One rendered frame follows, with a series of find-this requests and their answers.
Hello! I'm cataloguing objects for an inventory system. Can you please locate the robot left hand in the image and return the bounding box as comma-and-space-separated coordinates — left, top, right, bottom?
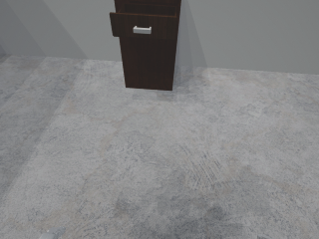
39, 226, 66, 239

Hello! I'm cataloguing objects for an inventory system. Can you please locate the cabinet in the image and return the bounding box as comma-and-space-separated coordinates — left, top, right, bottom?
114, 0, 181, 91

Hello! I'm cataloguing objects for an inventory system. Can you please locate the handle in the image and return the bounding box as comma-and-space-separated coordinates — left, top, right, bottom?
133, 26, 152, 34

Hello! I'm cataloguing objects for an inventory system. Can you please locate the drawer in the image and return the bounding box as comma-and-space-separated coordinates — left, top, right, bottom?
110, 3, 177, 41

